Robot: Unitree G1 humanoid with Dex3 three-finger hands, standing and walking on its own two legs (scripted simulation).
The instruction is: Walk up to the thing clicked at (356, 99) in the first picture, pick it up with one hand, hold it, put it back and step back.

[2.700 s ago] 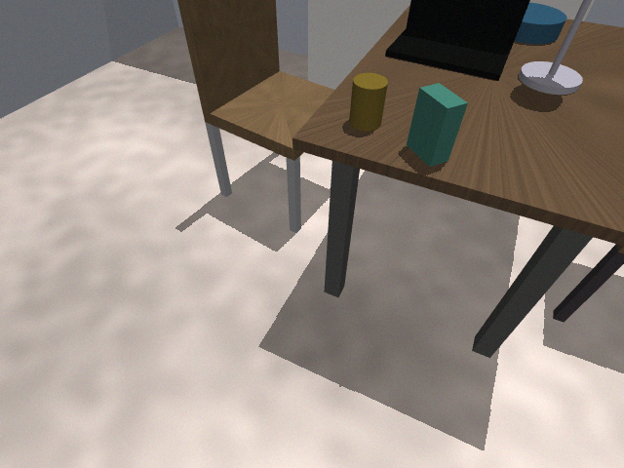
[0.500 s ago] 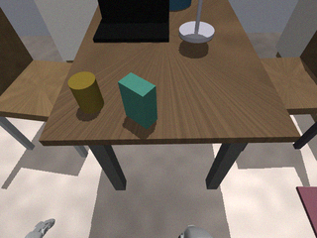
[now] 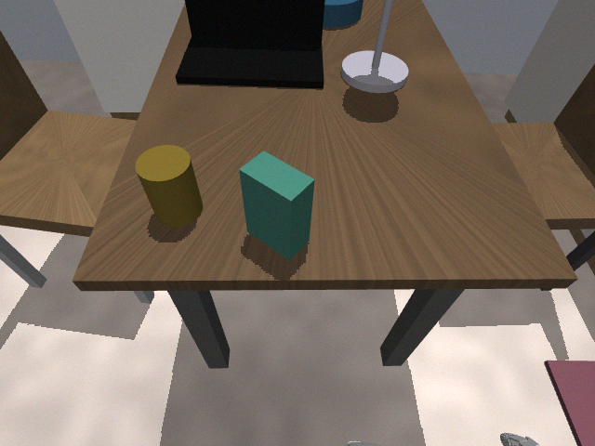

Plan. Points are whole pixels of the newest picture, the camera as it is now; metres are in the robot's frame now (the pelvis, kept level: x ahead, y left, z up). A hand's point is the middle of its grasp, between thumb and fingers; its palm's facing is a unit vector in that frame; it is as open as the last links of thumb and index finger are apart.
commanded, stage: walk up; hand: left
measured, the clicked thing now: (171, 187) +0.49 +0.22 +0.04
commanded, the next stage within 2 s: stand in 0.92 s
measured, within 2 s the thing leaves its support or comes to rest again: neither
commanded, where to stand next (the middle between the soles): +0.04 +0.00 m, yaw +2 degrees
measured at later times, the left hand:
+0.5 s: hand out of the picture +0.10 +0.25 -0.12, palm faces -0.06 -0.94 -0.34, open 7.4 cm
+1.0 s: hand out of the picture +0.10 +0.25 -0.12, palm faces -0.07 -0.94 -0.34, open 7.4 cm
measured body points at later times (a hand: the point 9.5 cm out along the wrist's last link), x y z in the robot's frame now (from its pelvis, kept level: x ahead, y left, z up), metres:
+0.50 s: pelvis +0.00 +0.00 +0.03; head +0.01 -0.01 +0.48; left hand +0.10 +0.29 -0.10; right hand +0.08 -0.31 -0.10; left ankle +0.01 +0.13 -0.71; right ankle +0.03 -0.13 -0.71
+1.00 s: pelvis +0.01 +0.00 +0.03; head +0.03 +0.00 +0.48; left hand +0.10 +0.30 -0.10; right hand +0.08 -0.31 -0.10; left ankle +0.01 +0.13 -0.71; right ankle +0.03 -0.13 -0.71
